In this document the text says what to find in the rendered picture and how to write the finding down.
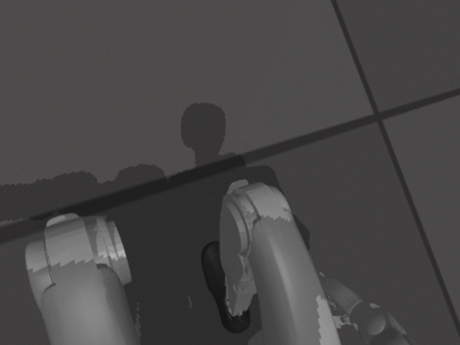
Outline right robot arm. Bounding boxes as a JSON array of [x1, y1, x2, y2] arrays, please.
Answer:
[[349, 301, 419, 345]]

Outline right robot foot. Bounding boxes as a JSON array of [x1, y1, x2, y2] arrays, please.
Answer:
[[201, 241, 250, 334]]

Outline right robot hand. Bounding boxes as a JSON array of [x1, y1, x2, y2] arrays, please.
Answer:
[[316, 270, 364, 328]]

